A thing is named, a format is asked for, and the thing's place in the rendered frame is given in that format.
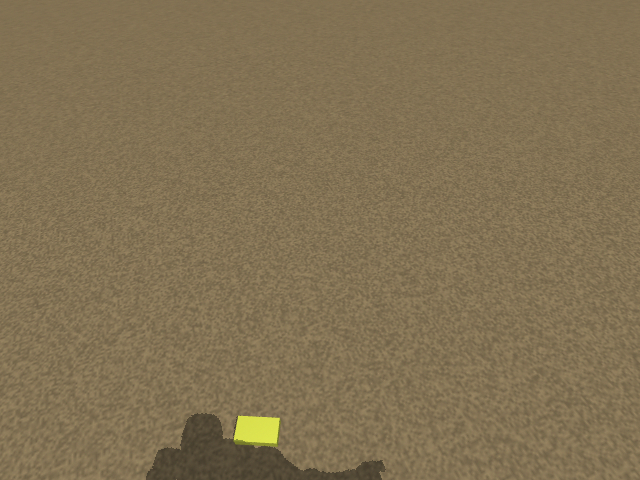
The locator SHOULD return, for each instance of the small box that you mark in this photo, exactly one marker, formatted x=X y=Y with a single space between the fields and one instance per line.
x=258 y=431

